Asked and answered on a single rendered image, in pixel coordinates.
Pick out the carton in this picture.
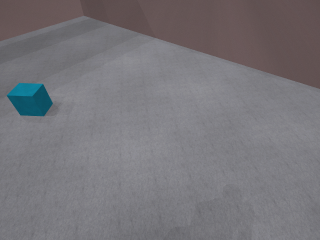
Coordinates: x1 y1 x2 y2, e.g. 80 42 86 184
6 83 53 117

